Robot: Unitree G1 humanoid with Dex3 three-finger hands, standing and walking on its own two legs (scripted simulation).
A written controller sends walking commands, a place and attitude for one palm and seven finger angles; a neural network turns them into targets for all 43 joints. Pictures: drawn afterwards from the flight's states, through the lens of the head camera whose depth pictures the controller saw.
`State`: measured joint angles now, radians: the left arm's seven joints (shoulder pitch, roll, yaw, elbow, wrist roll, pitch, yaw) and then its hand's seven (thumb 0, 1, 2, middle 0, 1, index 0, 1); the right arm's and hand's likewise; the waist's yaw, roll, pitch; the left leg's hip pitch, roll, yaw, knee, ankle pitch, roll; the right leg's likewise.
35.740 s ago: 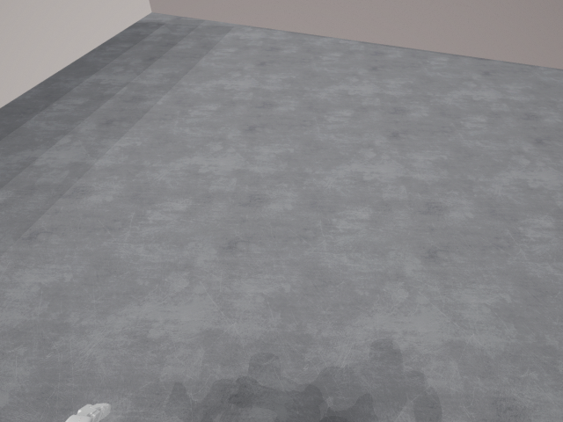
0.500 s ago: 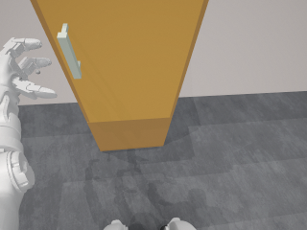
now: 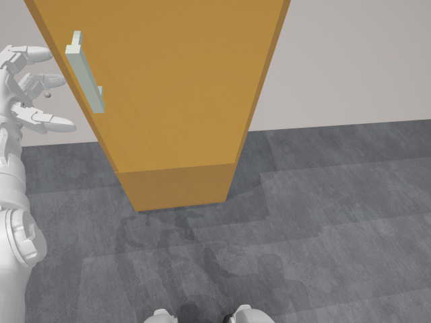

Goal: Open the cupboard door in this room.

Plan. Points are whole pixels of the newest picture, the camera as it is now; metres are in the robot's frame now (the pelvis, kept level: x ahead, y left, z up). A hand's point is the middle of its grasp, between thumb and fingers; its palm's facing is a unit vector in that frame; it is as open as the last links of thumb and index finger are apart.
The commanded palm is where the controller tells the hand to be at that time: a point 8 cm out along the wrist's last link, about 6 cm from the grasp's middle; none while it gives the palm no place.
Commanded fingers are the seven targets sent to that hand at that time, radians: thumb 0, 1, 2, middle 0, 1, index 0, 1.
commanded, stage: move the hooked fingers beside the handle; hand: left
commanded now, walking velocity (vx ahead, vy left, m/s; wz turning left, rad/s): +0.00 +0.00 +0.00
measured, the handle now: (88, 75) +0.54 +0.20 +0.11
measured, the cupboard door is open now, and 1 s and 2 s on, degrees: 0 0 0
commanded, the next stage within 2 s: slide the fingers in behind the handle in 0.50 s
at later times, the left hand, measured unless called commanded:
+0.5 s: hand (58, 93) +0.49 +0.24 +0.12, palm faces +0.07 -1.00 -0.01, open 14.0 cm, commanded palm +0.46 +0.29 +0.11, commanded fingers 0.00 -0.50 0.30 -0.30 -1.20 -0.30 -1.20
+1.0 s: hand (67, 94) +0.49 +0.23 +0.11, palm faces +0.05 -1.00 -0.01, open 14.0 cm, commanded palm +0.46 +0.27 +0.11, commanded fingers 0.00 -0.50 0.30 -0.30 -1.20 -0.30 -1.20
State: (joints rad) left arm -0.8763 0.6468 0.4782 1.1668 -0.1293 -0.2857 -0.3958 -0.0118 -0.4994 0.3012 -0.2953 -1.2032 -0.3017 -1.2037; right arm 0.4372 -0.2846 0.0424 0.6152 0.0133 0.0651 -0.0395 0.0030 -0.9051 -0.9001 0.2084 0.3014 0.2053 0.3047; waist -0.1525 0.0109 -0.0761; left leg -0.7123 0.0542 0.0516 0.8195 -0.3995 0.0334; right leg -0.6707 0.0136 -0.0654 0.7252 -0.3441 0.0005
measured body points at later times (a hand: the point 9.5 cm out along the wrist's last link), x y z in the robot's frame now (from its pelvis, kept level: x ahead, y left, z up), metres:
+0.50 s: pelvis +0.00 -0.01 +0.00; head +0.10 +0.01 +0.44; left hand +0.48 +0.29 +0.12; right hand +0.01 -0.28 -0.11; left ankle -0.01 +0.09 -0.70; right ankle +0.00 -0.13 -0.70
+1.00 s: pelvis +0.00 -0.01 +0.00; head +0.10 +0.01 +0.44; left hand +0.48 +0.28 +0.12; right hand +0.01 -0.28 -0.11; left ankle -0.01 +0.09 -0.70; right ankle +0.00 -0.13 -0.70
